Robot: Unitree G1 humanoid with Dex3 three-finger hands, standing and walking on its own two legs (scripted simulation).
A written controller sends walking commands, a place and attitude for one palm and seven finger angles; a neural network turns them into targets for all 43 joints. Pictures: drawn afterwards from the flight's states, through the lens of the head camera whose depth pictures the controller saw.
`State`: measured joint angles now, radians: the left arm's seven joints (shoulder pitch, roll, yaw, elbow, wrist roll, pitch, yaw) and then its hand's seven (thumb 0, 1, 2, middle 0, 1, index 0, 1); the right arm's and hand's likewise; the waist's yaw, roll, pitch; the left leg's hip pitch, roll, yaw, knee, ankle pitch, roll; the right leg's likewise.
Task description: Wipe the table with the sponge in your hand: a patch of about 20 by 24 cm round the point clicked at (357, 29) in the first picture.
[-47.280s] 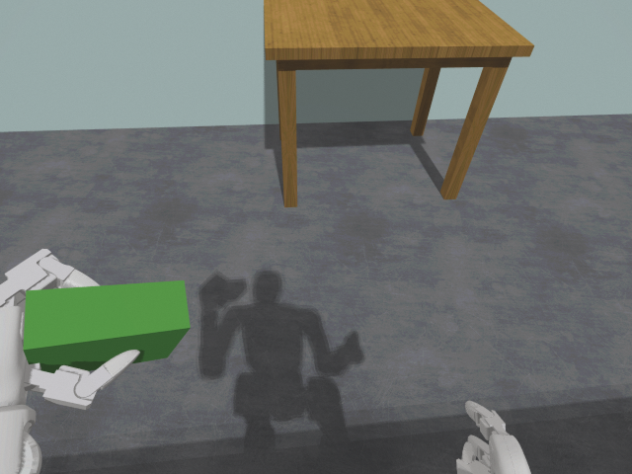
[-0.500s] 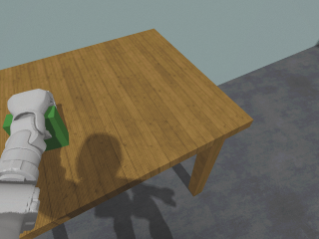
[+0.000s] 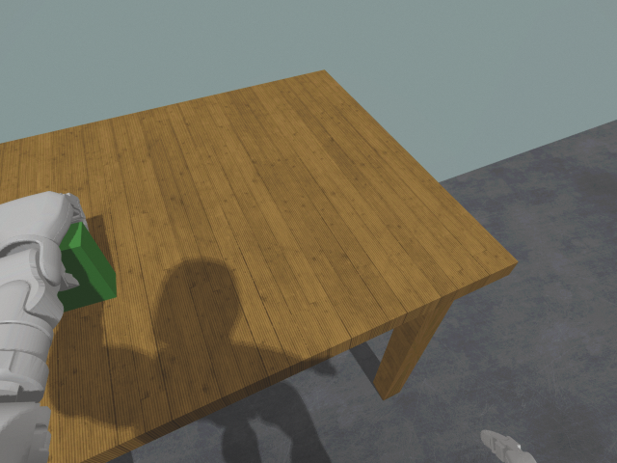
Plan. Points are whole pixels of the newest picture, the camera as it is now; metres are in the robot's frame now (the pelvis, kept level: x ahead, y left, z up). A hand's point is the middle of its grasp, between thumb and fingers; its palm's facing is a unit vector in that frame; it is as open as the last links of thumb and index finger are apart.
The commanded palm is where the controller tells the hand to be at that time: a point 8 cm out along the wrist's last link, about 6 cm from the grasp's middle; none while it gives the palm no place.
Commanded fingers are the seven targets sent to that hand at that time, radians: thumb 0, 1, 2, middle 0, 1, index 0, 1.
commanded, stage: wipe back along the first lane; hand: left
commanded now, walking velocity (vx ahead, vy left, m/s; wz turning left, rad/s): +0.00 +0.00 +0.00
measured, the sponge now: (63, 281) +0.34 +0.38 +0.02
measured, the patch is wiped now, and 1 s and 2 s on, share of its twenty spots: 1.00 1.00 1.00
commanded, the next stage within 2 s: lift the sponge slowly off the table in 1.72 s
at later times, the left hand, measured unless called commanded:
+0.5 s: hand (33, 282) +0.30 +0.37 +0.07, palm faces -0.03 -0.03 -1.00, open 9.2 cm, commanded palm +0.27 +0.36 +0.10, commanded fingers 0.00 0.10 1.30 -1.20 -1.60 -1.20 -1.60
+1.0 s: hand (35, 310) +0.26 +0.35 +0.08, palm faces +0.00 -0.03 -1.00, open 9.2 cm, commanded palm +0.23 +0.33 +0.10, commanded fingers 0.00 0.10 1.30 -1.20 -1.60 -1.20 -1.60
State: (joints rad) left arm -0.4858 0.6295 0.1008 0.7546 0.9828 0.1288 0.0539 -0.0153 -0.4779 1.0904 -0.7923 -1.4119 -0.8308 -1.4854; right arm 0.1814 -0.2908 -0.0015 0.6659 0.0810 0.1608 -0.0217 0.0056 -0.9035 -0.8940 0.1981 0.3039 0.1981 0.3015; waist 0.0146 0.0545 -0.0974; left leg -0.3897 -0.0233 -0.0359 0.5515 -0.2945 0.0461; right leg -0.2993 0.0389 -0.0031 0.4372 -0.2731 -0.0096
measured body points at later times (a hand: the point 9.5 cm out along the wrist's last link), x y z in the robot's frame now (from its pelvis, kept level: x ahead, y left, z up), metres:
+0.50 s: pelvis +0.00 +0.01 +0.00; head +0.01 +0.00 +0.45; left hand +0.30 +0.37 +0.13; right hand +0.17 -0.23 -0.11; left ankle -0.02 +0.09 -0.74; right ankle -0.04 -0.12 -0.74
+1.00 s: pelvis +0.00 +0.00 +0.00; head +0.00 -0.02 +0.45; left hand +0.26 +0.35 +0.13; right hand +0.18 -0.23 -0.11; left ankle -0.02 +0.09 -0.74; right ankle -0.04 -0.12 -0.74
